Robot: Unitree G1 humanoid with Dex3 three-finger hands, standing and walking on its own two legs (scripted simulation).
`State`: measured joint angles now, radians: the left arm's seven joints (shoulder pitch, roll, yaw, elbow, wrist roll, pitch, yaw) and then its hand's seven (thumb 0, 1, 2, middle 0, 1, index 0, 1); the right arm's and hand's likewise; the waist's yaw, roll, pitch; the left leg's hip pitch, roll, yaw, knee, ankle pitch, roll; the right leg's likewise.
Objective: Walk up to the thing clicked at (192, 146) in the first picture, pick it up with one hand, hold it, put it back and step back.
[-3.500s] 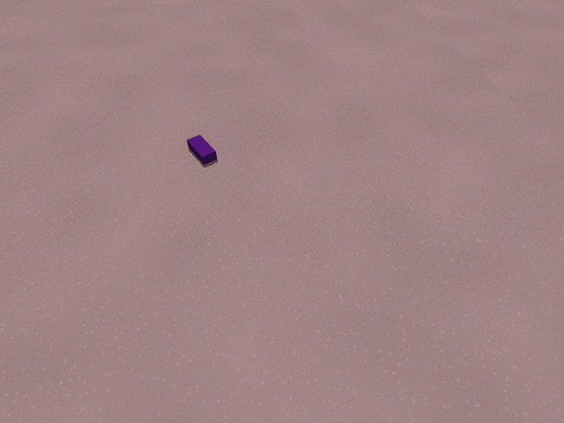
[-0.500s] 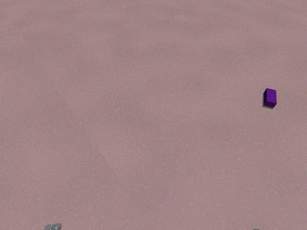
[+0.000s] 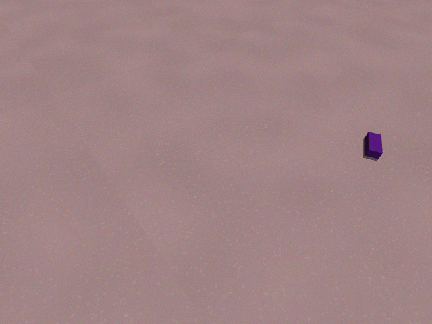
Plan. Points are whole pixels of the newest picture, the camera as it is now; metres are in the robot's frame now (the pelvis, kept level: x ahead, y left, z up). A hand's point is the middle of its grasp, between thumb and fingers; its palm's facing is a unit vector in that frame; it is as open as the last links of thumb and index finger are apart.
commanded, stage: stand
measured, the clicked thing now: (373, 144) +1.37 -1.01 -0.75
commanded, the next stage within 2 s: none
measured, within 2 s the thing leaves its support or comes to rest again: neither
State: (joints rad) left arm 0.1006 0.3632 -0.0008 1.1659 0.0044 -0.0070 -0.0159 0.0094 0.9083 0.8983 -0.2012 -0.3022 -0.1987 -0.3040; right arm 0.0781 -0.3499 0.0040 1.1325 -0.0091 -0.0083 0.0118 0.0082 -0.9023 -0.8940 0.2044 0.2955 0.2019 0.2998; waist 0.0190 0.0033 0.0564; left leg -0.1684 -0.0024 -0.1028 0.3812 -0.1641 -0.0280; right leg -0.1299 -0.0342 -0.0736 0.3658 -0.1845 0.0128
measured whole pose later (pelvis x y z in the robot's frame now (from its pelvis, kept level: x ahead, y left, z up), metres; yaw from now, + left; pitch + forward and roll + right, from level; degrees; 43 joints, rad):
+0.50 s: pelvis +0.01 -0.01 +0.00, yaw -1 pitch -3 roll +0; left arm 0.08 0.35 0.00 1.15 0.00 -0.01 -0.01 0.01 0.91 0.90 -0.20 -0.30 -0.20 -0.30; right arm 0.11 -0.36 0.01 1.15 -0.01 0.00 0.01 0.01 -0.90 -0.89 0.20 0.30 0.20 0.30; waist 0.01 0.02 0.04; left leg -0.15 0.02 -0.10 0.35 -0.16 -0.05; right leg -0.12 -0.01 -0.07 0.34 -0.18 -0.01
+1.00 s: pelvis +0.01 -0.01 +0.00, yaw -1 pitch -2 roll +0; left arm 0.10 0.35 0.01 1.15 0.00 0.00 -0.02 0.01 0.91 0.90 -0.20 -0.30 -0.20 -0.30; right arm 0.11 -0.35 0.02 1.14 -0.01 0.00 0.01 0.01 -0.90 -0.89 0.20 0.30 0.20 0.30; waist 0.01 0.01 0.05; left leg -0.14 0.02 -0.09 0.34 -0.17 -0.04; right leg -0.12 -0.01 -0.06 0.34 -0.18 0.00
